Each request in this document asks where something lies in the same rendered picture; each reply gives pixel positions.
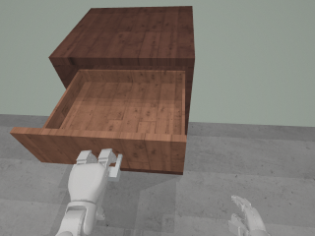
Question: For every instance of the left robot hand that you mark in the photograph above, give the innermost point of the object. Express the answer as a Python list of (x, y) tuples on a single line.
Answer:
[(89, 176)]

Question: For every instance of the cabinet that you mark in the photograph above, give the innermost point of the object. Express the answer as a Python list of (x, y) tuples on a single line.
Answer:
[(131, 38)]

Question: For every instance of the drawer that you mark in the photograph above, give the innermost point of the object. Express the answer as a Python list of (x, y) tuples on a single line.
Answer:
[(138, 113)]

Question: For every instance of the right robot hand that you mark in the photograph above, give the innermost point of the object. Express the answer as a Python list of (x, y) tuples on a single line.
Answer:
[(241, 225)]

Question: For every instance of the handle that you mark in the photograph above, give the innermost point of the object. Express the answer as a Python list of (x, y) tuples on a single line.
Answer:
[(114, 171)]

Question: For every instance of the robot left forearm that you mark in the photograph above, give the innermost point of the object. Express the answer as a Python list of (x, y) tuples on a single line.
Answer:
[(79, 219)]

